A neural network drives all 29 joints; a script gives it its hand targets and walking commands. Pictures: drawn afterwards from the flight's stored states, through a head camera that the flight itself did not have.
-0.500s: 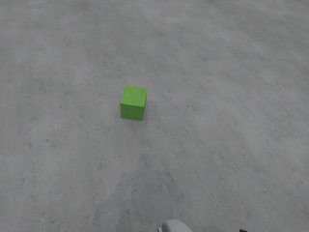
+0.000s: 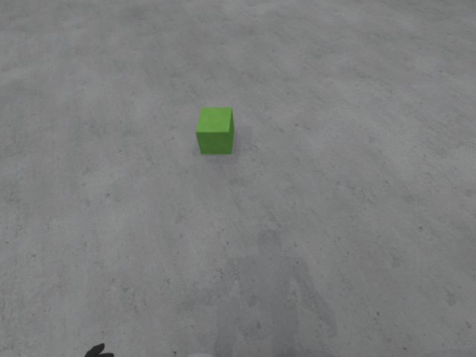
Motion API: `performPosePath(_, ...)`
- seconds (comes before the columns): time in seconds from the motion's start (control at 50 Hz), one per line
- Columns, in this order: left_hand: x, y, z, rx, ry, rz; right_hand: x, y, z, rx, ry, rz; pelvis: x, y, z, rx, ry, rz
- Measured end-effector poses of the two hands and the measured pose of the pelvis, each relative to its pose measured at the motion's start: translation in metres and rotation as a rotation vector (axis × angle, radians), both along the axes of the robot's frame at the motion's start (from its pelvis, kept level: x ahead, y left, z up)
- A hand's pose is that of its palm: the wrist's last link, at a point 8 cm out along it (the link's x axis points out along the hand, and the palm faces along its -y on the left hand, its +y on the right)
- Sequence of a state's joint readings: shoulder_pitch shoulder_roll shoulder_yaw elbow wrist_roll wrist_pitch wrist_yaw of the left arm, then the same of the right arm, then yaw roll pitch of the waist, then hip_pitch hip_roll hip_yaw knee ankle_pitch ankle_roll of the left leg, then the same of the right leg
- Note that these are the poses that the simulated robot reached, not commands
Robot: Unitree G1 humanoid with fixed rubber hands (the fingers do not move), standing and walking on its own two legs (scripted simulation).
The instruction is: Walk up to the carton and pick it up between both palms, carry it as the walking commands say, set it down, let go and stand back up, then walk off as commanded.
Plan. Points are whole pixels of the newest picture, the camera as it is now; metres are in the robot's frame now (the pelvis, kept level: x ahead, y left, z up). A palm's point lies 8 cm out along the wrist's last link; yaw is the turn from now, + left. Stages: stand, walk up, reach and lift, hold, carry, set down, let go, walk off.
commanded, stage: walk off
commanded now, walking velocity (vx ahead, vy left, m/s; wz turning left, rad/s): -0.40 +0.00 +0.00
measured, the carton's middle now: (216, 130) +1.38 +0.12 -0.69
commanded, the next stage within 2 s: stand in 1.72 s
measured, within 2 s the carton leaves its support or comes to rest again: neither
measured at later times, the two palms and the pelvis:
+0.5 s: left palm out of the picture -0.20 +0.31 -0.15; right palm out of the picture -0.09 -0.24 -0.09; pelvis -0.22 +0.03 +0.00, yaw -1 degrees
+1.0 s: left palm out of the picture -0.32 +0.26 -0.10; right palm out of the picture -0.40 -0.28 -0.14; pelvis -0.44 +0.00 +0.00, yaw +0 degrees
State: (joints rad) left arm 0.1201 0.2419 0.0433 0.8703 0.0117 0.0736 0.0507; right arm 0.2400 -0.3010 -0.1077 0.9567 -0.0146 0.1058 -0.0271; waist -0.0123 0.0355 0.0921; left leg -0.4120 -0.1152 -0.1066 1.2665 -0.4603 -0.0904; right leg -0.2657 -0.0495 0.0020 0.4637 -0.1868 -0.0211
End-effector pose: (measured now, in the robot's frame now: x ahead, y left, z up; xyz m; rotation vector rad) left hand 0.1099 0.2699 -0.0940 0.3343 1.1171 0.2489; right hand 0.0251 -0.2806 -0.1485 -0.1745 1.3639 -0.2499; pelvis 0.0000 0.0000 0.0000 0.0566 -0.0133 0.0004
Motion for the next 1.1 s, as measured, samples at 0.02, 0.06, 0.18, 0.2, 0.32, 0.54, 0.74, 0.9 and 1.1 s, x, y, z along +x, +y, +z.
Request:
performPosePath(0.02,-0.003,0.000,0.000,-0.003,-0.016,-0.005,-0.007,0.001,0.001,-0.003,-0.001,-0.001,-0.008,0.001,0.000,0.000,0.000,0.002)
performPosePath(0.06,-0.014,0.000,-0.003,-0.013,-0.031,-0.012,-0.019,0.003,0.004,-0.011,-0.012,0.000,-0.026,0.002,-0.001,-0.002,-0.001,0.006)
performPosePath(0.18,-0.092,0.018,-0.035,-0.076,0.029,0.022,-0.058,0.021,0.014,-0.051,-0.061,0.025,-0.085,0.018,-0.009,-0.028,-0.001,0.017)
performPosePath(0.2,-0.109,0.024,-0.043,-0.089,0.041,0.035,-0.068,0.024,0.014,-0.066,-0.064,0.035,-0.095,0.022,-0.014,-0.041,0.001,0.021)
performPosePath(0.32,-0.209,0.037,-0.055,-0.143,0.163,0.094,-0.121,0.040,0.038,-0.108,-0.064,0.081,-0.147,0.032,-0.004,-0.093,-0.012,0.006)
performPosePath(0.54,-0.318,0.036,-0.049,-0.114,0.212,0.124,-0.134,0.042,0.048,-0.106,-0.287,0.126,-0.239,0.026,-0.003,-0.101,-0.008,-0.021)
performPosePath(0.74,-0.401,0.002,-0.022,-0.027,0.178,0.060,-0.295,0.004,0.001,-0.001,-0.101,0.026,-0.333,-0.003,-0.006,-0.027,-0.005,-0.024)
performPosePath(0.9,-0.396,-0.009,0.001,0.000,-0.011,-0.007,-0.400,-0.007,-0.001,0.003,-0.003,0.001,-0.399,-0.007,0.000,0.002,0.000,-0.002)
performPosePath(1.1,-0.508,0.013,-0.040,-0.083,0.031,0.031,-0.468,0.016,0.014,-0.056,-0.069,0.034,-0.496,0.013,-0.013,-0.032,-0.001,0.017)
